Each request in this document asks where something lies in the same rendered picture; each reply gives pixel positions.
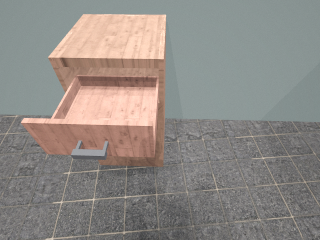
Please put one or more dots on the cabinet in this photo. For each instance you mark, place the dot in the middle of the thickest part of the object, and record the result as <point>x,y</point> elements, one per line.
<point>117,45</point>

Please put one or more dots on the handle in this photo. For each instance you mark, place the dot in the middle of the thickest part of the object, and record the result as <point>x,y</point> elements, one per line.
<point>90,154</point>

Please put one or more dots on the drawer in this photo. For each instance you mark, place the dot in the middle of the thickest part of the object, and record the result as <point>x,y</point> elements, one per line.
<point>119,109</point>

